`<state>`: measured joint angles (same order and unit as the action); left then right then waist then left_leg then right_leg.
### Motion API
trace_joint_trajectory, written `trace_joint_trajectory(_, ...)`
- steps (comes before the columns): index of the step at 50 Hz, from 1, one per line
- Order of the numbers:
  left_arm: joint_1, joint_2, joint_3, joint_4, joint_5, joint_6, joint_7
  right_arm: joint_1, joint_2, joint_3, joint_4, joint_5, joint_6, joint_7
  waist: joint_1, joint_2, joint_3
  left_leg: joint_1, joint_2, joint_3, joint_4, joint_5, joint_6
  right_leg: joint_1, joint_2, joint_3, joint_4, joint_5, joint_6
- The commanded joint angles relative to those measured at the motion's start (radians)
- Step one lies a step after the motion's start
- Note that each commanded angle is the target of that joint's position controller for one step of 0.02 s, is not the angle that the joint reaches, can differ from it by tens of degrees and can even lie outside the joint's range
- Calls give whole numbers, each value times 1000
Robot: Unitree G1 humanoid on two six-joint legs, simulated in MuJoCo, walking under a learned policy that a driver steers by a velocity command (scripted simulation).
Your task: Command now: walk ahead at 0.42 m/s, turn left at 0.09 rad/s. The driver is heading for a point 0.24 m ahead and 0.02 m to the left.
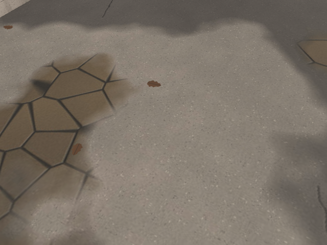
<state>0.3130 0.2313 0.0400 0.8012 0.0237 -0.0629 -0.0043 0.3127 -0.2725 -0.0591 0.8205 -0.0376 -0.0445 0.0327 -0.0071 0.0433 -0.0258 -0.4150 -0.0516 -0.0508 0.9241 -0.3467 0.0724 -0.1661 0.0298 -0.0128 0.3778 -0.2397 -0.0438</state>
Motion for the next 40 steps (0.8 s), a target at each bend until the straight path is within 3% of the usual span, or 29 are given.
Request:
trace_joint_trajectory(1,34,121,30,-25,-8,-25,-4,-41,-63,-10,-63,-10,-6,14,4,-154,90,-285,75,27,86,96,-38,150,-235,251,-226,200,-122)
trace_joint_trajectory(3,67,114,26,1,-17,-33,-7,-75,-39,-1,-70,-7,-1,9,1,-138,65,-263,73,69,58,113,-64,159,-215,144,-159,670,-128)
trace_joint_trajectory(5,77,108,21,19,-19,-29,-5,-136,-9,14,-86,-1,1,6,11,-153,52,-204,61,104,-54,153,-80,138,-182,68,-126,847,-111)
trace_joint_trajectory(7,92,114,20,38,-17,-20,0,-193,9,27,-95,7,3,7,31,-183,52,-116,45,130,-201,215,-75,110,-158,28,-111,862,-90)
trace_joint_trajectory(10,118,129,21,66,-16,-9,7,-191,-11,28,-81,10,3,-5,36,-190,34,-9,21,126,-319,261,-43,133,-186,49,-45,867,-80)
trace_joint_trajectory(12,87,139,23,69,-22,-7,14,-101,-37,20,-41,5,-6,-18,-11,-162,8,109,8,105,-415,293,-7,143,-197,77,47,857,-62)
trace_joint_trajectory(13,73,141,22,72,-30,-6,14,-28,-47,16,-11,-4,-19,-26,-54,-118,-20,226,13,100,-518,414,11,122,-168,57,152,795,-41)
trace_joint_trajectory(14,95,122,15,58,-32,-10,15,52,-102,6,10,-19,-32,-35,-68,-47,-102,422,148,-10,-488,738,35,14,-128,36,290,543,-14)
trace_joint_trajectory(15,235,24,-10,58,-59,-2,18,119,-167,-10,17,-22,-27,-42,-30,163,-271,671,442,-279,-401,1204,192,-155,-22,-12,578,-130,14)
trace_joint_trajectory(16,245,76,3,100,-54,28,27,107,-116,-1,19,40,-15,-39,-44,134,-350,611,476,-371,-446,1191,280,-161,27,50,698,-407,16)
trace_joint_trajectory(17,184,97,9,95,-29,46,28,26,-81,10,5,50,-9,-39,-21,64,-221,485,428,-301,-512,987,262,-196,-5,76,726,-404,17)
trace_joint_trajectory(18,116,82,6,90,-9,53,24,-54,-37,26,-3,40,-5,-44,-6,41,-108,376,378,-254,-568,816,223,-220,-24,73,694,-364,17)
trace_joint_trajectory(19,85,68,4,91,-3,60,21,-99,-10,39,-1,33,-3,-53,16,39,-35,278,331,-192,-616,743,183,-195,-49,74,629,-310,25)
trace_joint_trajectory(21,122,43,-4,123,5,81,19,-134,-13,42,14,23,0,-62,56,68,-16,164,259,-99,-653,653,132,-81,-49,39,515,-241,41)
trace_joint_trajectory(23,129,33,-8,144,-1,94,24,-119,-24,40,32,18,-2,-59,54,61,-40,161,244,-82,-664,545,126,-43,-38,19,418,-230,48)
trace_joint_trajectory(27,71,35,-11,159,-2,109,32,-122,-48,32,64,22,16,-55,40,75,-8,82,229,-112,-723,57,101,10,-38,-3,252,-108,38)
trace_joint_trajectory(29,79,28,-15,179,5,104,29,-135,-50,29,74,33,32,-55,55,48,37,-10,211,-120,-741,-158,55,84,-35,-16,133,-14,18)
trace_joint_trajectory(30,72,35,-17,179,12,97,29,-122,-41,30,85,34,37,-55,53,20,69,-42,200,-124,-744,-214,19,93,-64,24,65,5,6)
trace_joint_trajectory(31,72,50,-20,178,17,86,32,-110,-32,29,91,33,41,-54,42,-12,94,-40,181,-117,-715,-189,-10,70,-120,92,-9,-38,-6)
trace_joint_trajectory(32,36,82,-15,179,3,77,33,-82,-15,28,98,43,46,-51,-1,-102,141,29,116,-57,-690,-86,-27,-84,-151,157,-60,-169,-25)
trace_joint_trajectory(34,-12,52,-25,190,-9,54,31,-52,2,31,133,32,43,-47,-28,-158,121,269,104,-30,-601,127,-21,-236,-160,175,-145,-223,-3)
trace_joint_trajectory(37,-9,46,-24,205,-16,40,37,-20,-15,29,176,25,29,-49,-26,-101,76,289,127,-49,-605,178,-8,-144,-129,129,-112,-79,12)
trace_joint_trajectory(40,31,29,-28,230,-13,44,37,-27,1,36,203,31,25,-54,-4,-58,79,237,129,-51,-625,166,-11,-73,-123,112,-83,-19,0)
